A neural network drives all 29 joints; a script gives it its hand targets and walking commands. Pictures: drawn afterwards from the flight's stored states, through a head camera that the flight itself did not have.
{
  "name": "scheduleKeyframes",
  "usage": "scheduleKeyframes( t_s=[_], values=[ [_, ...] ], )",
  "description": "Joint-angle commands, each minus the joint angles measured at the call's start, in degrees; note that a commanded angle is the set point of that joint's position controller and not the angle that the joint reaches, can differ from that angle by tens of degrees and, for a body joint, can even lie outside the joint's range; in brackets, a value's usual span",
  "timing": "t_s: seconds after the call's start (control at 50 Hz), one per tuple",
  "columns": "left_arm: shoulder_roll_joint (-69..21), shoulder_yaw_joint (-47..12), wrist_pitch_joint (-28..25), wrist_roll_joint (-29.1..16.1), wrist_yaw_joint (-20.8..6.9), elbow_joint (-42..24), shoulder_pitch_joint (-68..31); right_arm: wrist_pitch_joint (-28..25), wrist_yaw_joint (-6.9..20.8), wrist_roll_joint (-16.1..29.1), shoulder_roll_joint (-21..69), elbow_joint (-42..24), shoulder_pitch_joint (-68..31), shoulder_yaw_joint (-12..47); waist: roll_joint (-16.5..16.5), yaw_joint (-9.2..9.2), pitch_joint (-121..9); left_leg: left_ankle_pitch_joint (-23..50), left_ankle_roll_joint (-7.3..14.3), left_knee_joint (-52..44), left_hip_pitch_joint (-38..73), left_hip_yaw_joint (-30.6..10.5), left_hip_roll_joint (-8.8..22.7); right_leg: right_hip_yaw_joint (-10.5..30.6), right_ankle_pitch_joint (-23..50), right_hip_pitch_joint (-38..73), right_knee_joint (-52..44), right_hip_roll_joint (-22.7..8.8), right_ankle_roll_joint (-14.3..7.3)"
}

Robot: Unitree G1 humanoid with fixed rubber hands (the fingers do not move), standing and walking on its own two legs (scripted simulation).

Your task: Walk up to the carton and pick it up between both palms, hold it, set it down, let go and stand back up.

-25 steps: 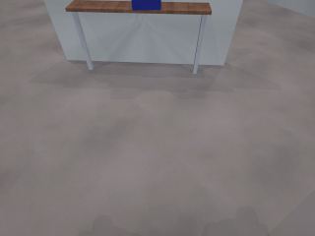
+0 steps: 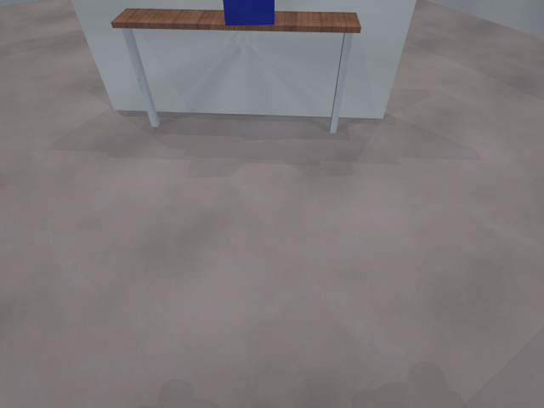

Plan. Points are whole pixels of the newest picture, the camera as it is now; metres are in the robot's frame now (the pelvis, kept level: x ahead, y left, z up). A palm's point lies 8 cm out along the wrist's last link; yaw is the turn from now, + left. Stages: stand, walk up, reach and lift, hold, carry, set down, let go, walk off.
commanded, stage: stand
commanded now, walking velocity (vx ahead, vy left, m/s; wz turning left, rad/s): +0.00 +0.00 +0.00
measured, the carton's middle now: out of the picture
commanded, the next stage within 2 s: none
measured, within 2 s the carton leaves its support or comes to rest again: neither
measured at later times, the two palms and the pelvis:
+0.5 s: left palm out of the picture -0.02 +0.19 -0.15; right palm out of the picture -0.02 -0.21 -0.15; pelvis +0.00 -0.01 +0.00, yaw +0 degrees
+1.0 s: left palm out of the picture -0.01 +0.19 -0.14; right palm out of the picture -0.03 -0.21 -0.15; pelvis +0.01 -0.01 +0.00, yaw +0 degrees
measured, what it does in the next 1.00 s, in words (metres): stands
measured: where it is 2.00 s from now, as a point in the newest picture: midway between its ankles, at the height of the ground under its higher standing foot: outside the picture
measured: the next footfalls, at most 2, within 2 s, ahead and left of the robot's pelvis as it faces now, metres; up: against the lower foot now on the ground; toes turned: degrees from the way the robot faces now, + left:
none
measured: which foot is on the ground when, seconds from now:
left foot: down 0.00-1.00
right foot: down 0.00-1.00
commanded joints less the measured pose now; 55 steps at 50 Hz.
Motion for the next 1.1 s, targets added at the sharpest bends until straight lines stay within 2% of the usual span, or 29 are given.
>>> scheduleKeyframes(
  t_s=[0.0,0.06,0.08,0.12,0.26,0.32,0.34,0.38,0.42,0.48,0.5,0.52,0.56,0.6,0.64,0.66,0.72,0.74,0.8,0.84,0.86,0.88,0.92,0.94,0.96,1.0,1.04,1.06,1.08],
  values=[
    [4.58,0.85,-0.59,-0.43,-0.07,-0.83,3.07,-0.92,0.25,-0.12,-4.84,0.03,3.49,-1.2,1.16,0.4,3.12,8.58,3.33,-6.18,-3.88,-2.28,2.02,5.49,9.78,0.91,-6.6,-5.15,-1.64],
    [2.0,-0.03,-0.48,0.02,-0.35,0.36,3.97,0.05,-0.62,-0.01,-4.59,0.8,7.1,-0.71,-2.92,-0.66,4.85,8.83,2.73,-5.98,-2.18,-2.09,2.64,4.84,9.35,-2.62,-8.27,-4.63,-1.27],
    [4.67,0.31,-0.66,-0.21,-0.19,1.07,5.29,0.29,-0.47,0.22,-3.97,0.54,4.38,-0.29,-3.58,0.51,5.85,9.22,2.7,-6.04,-2.85,-2.08,2.93,4.65,9.06,-2.31,-8.03,-5.2,-1.2],
    [3.41,0.28,-1.18,-0.62,0.13,0.58,6.39,0.0,-0.55,0.02,-4.05,1.47,4.26,-0.19,2.09,1.03,4.82,8.86,2.73,-5.56,-4.29,-0.97,2.17,6.26,11.4,-0.43,-7.81,-6.05,-1.5],
    [1.74,0.3,-0.24,-0.24,0.55,1.03,2.92,-0.48,-0.3,-0.68,-5.02,2.26,4.11,-0.57,-0.92,-0.37,3.15,8.39,2.59,-5.82,-2.22,-1.64,3.12,5.82,9.43,-1.68,-8.4,-5.41,-1.64],
    [4.81,0.79,-1.1,-0.1,-0.08,0.37,3.69,-0.34,-0.23,0.1,-4.66,1.98,4.14,-0.64,1.31,-0.44,5.38,8.63,2.54,-5.95,-2.09,-1.46,2.53,6.85,8.38,-2.32,-8.72,-5.43,-2.01],
    [4.18,0.44,-0.78,0.09,-0.22,1.59,5.73,-0.53,-0.42,-0.27,-5.76,1.26,3.26,-0.63,-2.09,0.77,4.03,7.52,3.11,-6.68,-3.1,-2.23,3.29,5.54,8.2,-1.51,-8.41,-4.88,-1.61],
    [4.17,0.59,-0.99,0.11,-0.07,2.37,6.14,-0.73,-0.3,0.34,-5.17,0.98,3.71,-1.07,-3.38,-0.07,3.41,9.65,2.37,-6.31,-1.37,-1.75,3.17,6.03,10.04,-1.95,-7.97,-5.45,-1.58],
    [3.34,0.48,-1.11,0.13,0.27,2.17,4.99,-0.67,-0.27,0.22,-3.04,1.69,2.31,-0.52,1.9,-0.04,4.27,10.03,1.58,-5.45,-2.62,-0.06,2.83,6.89,14.77,-0.12,-7.41,-6.5,-2.02],
    [0.63,0.38,-1.04,0.2,-0.12,2.97,6.93,-0.69,-0.38,0.05,-2.29,2.99,4.79,0.05,0.85,-0.3,0.36,10.79,1.94,-5.53,1.52,-0.61,2.64,6.85,17.76,0.95,-7.42,-6.77,-2.18],
    [0.74,-0.02,-0.84,0.03,0.09,3.7,7.68,-0.41,-0.45,0.46,-0.09,2.93,5.78,0.2,-3.91,0.08,3.01,9.01,1.75,-5.13,-1.34,-1.07,2.8,4.9,16.24,1.19,-7.37,-5.53,-1.46],
    [0.39,-0.09,-0.7,0.35,0.25,3.36,6.53,-0.1,-0.46,-0.04,-3.21,1.84,2.85,-0.37,1.56,0.04,2.37,9.98,1.61,-5.02,-0.41,-1.06,3.13,5.3,14.0,-1.43,-7.99,-5.45,-1.61],
    [2.64,0.21,-1.3,0.54,0.52,1.76,4.22,0.12,-0.64,-0.21,-3.87,2.89,5.49,-0.72,-0.98,-0.77,1.93,13.17,1.3,-5.15,1.15,-0.39,3.15,4.89,18.36,-1.09,-7.67,-5.71,-2.25],
    [3.95,1.03,-2.06,-0.33,0.08,1.66,5.55,0.38,-0.81,-0.05,-3.23,4.61,7.28,-0.29,3.75,0.0,2.98,14.03,1.17,-5.6,0.02,-0.44,3.16,5.71,20.16,0.9,-6.62,-6.01,-2.41],
    [2.86,0.25,-1.25,0.29,0.64,2.86,5.36,-0.51,-0.58,0.06,-3.86,2.81,5.13,-0.5,-3.16,-0.69,3.75,9.68,1.39,-5.68,-0.97,-0.51,3.66,6.49,18.03,0.5,-8.01,-7.08,-2.29],
    [0.71,0.13,-1.06,-0.14,0.2,2.17,5.57,-0.02,-0.26,0.42,-3.33,3.14,4.31,-0.42,-3.53,0.69,4.54,10.07,1.4,-5.86,-3.13,-0.74,3.12,6.13,16.65,2.03,-7.89,-6.42,-1.78],
    [0.49,0.11,-1.35,-0.25,0.51,2.69,6.5,-0.33,-0.18,-0.06,-4.39,3.34,5.93,-0.7,-0.01,0.04,1.03,12.28,1.8,-5.33,1.06,-0.95,4.06,5.9,17.01,1.54,-8.48,-5.97,-2.77],
    [5.53,1.01,-1.05,-0.28,0.55,1.6,4.24,-0.36,-0.3,-0.15,-3.3,4.39,7.21,-0.5,4.24,-0.85,5.17,11.72,1.43,-5.99,-2.34,-0.28,3.34,6.8,19.81,2.16,-7.78,-7.27,-2.72],
    [4.0,0.44,-1.21,0.4,0.55,2.57,5.42,-0.7,-0.36,0.28,-7.35,2.96,4.8,-1.73,-2.44,-0.81,2.55,12.64,1.5,-6.37,1.01,-1.12,4.12,4.97,21.53,1.25,-7.19,-5.86,-2.49],
    [3.02,0.64,-1.04,-0.17,0.32,2.88,7.47,0.31,-1.07,-0.24,-0.08,3.26,3.55,0.26,-0.54,1.87,4.78,9.56,1.42,-5.77,-1.38,-0.16,3.45,5.48,13.09,0.52,-9.5,-4.98,-1.9],
    [5.83,1.35,-1.05,0.19,0.27,2.09,5.64,0.34,-1.3,-0.46,-2.65,4.55,6.68,-0.15,0.5,0.29,5.17,9.85,0.59,-6.11,-1.52,0.22,3.23,6.51,11.76,0.33,-9.8,-6.04,-2.3],
    [3.87,0.77,-0.71,-0.47,-0.14,1.93,5.94,-0.05,-0.99,0.16,-2.36,4.29,6.98,0.12,-2.54,0.43,4.45,11.01,0.41,-5.38,-0.45,0.05,3.0,6.19,14.81,-0.63,-9.28,-5.56,-2.21],
    [2.5,0.36,-1.51,0.22,-0.18,2.82,8.68,-0.1,-1.16,0.11,-6.19,4.59,7.23,-1.16,1.83,0.62,3.66,12.37,1.85,-4.21,-0.6,-0.09,3.87,5.84,18.78,2.08,-8.84,-5.9,-2.14],
    [-0.25,-0.51,-1.6,0.03,0.13,2.91,5.01,0.05,-0.48,0.38,-4.19,4.05,5.23,-0.55,-1.91,-0.95,3.56,10.26,1.59,-4.45,-1.2,-0.42,3.96,5.99,20.2,1.9,-8.27,-6.06,-2.54],
    [3.77,0.29,-1.4,-0.12,-0.15,1.98,6.18,0.1,-0.61,-0.33,-5.19,3.95,5.3,-0.97,-2.26,0.45,4.4,10.82,1.16,-6.07,-0.84,-0.37,3.24,5.93,21.33,0.9,-8.24,-6.26,-2.04],
    [-0.28,-0.74,-1.48,-0.02,-0.21,1.95,4.99,0.38,-0.49,0.14,-1.87,3.51,6.38,-0.19,-2.18,-0.9,4.71,10.21,1.41,-6.49,-0.58,-0.7,3.49,5.01,14.55,-0.8,-8.61,-5.07,-1.4],
    [1.94,-0.1,-1.21,-0.25,-0.22,1.95,6.88,0.69,-0.55,-0.35,-4.55,4.58,6.64,-0.83,4.52,0.59,3.95,9.05,0.76,-6.16,-1.38,0.88,2.07,7.6,12.27,1.5,-9.82,-6.62,-1.71],
    [1.73,-0.46,-0.93,0.03,0.2,2.74,7.23,0.61,-0.27,0.33,-1.58,4.69,7.68,-0.14,0.73,-0.86,5.22,8.71,0.62,-6.21,-0.43,0.13,3.36,6.95,12.07,-1.25,-10.27,-5.91,-1.67],
    [1.29,-0.49,-1.15,-0.39,0.25,2.93,7.21,0.7,-0.81,-0.3,-4.28,4.43,7.22,-0.68,0.19,-0.13,7.15,9.8,1.1,-7.17,-1.43,-1.18,3.62,6.04,10.95,-0.59,-9.86,-5.89,-0.34]
  ],
)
